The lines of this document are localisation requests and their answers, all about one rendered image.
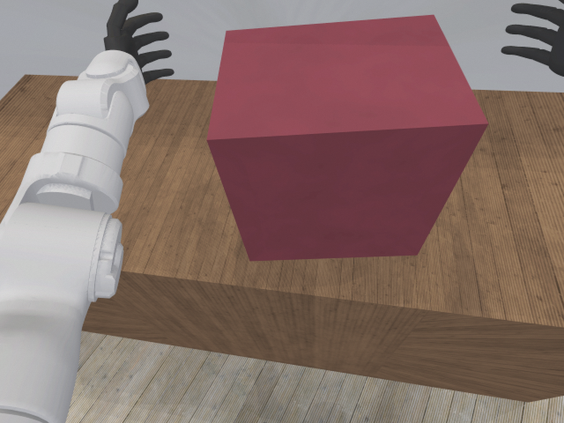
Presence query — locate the right robot hand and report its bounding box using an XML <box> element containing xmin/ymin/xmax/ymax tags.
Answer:
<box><xmin>501</xmin><ymin>0</ymin><xmax>564</xmax><ymax>77</ymax></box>

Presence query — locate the robot left forearm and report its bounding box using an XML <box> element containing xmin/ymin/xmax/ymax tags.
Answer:
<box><xmin>0</xmin><ymin>50</ymin><xmax>149</xmax><ymax>244</ymax></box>

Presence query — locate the robot left upper arm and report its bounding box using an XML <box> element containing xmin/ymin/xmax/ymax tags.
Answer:
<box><xmin>0</xmin><ymin>202</ymin><xmax>123</xmax><ymax>423</ymax></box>

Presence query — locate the pedestal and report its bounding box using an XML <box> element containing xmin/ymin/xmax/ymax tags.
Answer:
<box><xmin>0</xmin><ymin>74</ymin><xmax>564</xmax><ymax>403</ymax></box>

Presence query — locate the carton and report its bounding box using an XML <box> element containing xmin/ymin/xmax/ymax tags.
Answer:
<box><xmin>207</xmin><ymin>15</ymin><xmax>488</xmax><ymax>261</ymax></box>

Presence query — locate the left robot hand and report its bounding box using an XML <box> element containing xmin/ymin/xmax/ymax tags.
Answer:
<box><xmin>104</xmin><ymin>0</ymin><xmax>174</xmax><ymax>84</ymax></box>

